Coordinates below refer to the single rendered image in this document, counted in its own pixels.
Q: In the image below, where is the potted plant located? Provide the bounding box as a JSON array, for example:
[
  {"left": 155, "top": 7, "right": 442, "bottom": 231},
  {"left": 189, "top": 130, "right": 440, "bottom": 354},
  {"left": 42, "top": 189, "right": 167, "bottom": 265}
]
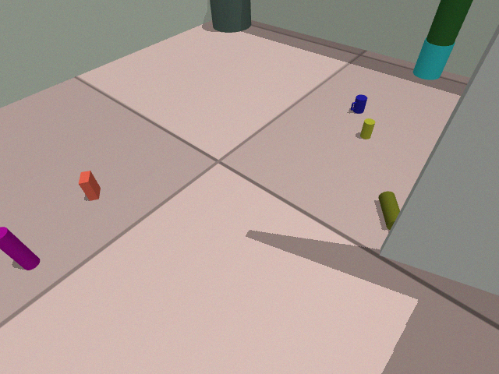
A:
[{"left": 413, "top": 0, "right": 473, "bottom": 80}]

